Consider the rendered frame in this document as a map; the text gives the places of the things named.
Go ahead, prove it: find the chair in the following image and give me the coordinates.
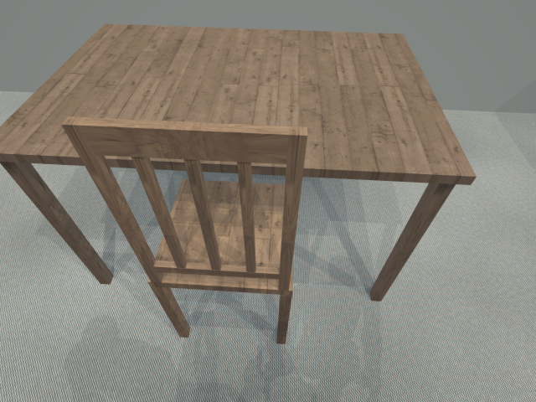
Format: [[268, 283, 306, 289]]
[[61, 116, 307, 344]]

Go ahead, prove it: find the table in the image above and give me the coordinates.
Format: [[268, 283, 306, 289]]
[[0, 23, 477, 302]]

